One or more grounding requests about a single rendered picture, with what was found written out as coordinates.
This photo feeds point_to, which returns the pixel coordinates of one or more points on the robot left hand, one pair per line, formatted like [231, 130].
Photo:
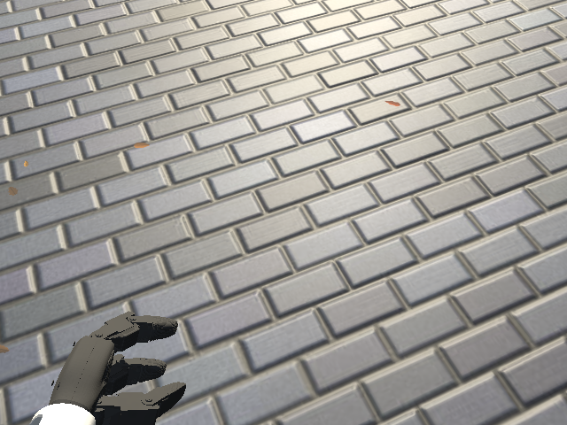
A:
[92, 372]

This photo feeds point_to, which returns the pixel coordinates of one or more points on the robot left forearm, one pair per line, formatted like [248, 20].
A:
[63, 414]

